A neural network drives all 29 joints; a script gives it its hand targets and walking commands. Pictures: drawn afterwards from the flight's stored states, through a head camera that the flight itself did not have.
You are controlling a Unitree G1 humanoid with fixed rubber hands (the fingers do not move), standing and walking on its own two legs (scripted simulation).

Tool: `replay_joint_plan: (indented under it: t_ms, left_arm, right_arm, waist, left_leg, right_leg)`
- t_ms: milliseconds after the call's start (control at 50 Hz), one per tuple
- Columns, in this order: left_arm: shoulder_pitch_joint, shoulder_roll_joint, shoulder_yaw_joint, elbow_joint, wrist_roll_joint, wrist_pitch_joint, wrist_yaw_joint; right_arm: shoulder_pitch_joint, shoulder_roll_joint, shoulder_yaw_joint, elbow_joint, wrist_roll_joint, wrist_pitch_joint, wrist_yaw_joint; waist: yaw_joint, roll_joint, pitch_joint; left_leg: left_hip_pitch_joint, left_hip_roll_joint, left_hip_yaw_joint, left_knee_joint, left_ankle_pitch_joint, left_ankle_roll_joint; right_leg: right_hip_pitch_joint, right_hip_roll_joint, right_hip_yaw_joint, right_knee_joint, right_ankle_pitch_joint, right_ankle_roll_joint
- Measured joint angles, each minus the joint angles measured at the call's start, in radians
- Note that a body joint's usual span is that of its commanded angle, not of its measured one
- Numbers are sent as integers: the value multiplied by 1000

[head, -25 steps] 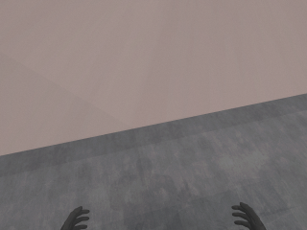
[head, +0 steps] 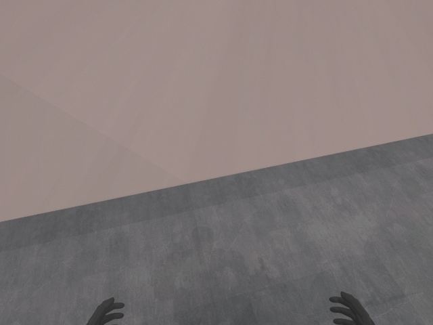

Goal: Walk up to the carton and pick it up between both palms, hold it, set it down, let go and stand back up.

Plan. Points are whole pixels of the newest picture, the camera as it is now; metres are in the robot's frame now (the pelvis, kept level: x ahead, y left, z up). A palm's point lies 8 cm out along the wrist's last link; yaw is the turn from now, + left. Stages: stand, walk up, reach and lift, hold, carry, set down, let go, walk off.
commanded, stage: stand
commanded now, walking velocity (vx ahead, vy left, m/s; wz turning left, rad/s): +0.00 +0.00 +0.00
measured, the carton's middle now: out of the picture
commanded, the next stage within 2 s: walk up in 1.42 s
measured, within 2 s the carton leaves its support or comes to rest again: neither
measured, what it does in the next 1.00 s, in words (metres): stands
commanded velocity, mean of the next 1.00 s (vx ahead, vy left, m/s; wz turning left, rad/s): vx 0.00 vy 0.00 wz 0.00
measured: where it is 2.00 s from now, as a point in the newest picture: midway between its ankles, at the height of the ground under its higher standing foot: outside the picture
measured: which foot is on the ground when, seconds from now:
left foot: down 0.00-1.00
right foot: down 0.00-1.00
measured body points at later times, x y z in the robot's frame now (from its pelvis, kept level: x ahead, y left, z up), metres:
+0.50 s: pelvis +0.00 +0.00 +0.00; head +0.00 +0.00 +0.45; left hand +0.12 +0.25 -0.10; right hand +0.13 -0.25 -0.10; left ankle +0.02 +0.12 -0.72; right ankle +0.01 -0.12 -0.72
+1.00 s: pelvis +0.00 +0.00 +0.00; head +0.00 +0.00 +0.45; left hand +0.12 +0.25 -0.10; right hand +0.12 -0.25 -0.10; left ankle +0.02 +0.12 -0.72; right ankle +0.01 -0.13 -0.72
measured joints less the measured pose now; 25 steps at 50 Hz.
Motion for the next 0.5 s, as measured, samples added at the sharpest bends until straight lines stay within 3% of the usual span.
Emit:
replay_joint_plan:
  t_ms: [500]
  left_arm:
    - [28, 4, -7, 21, -1, -2, -1]
  right_arm:
    - [25, -5, 14, 15, 1, -3, -2]
  waist:
    - [1, 3, -17]
  left_leg:
    - [-6, -1, -4, -21, 20, 1]
  right_leg:
    - [-3, 0, -1, -26, 22, 2]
